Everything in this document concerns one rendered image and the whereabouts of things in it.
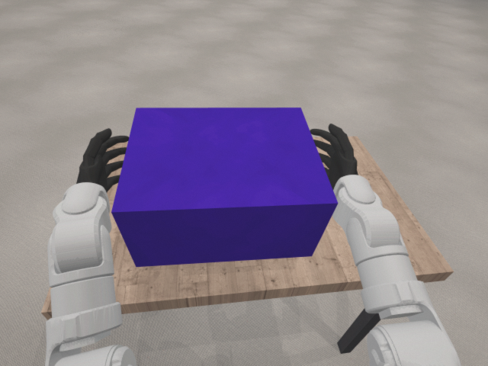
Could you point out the table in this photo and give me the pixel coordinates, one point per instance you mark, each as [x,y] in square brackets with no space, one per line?
[331,268]

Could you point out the right robot upper arm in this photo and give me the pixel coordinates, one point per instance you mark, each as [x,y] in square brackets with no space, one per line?
[419,343]

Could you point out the right robot hand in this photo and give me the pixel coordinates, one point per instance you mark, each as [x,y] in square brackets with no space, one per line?
[342,161]

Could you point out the left robot hand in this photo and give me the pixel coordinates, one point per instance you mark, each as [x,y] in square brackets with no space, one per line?
[94,167]

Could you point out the left robot forearm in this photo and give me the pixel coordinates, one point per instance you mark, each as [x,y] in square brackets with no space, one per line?
[80,263]

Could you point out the right robot forearm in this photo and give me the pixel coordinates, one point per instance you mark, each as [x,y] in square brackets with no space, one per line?
[390,286]

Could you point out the carton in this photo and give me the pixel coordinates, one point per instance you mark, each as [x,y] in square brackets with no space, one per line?
[201,185]

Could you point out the left robot upper arm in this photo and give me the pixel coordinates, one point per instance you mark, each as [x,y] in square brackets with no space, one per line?
[114,355]

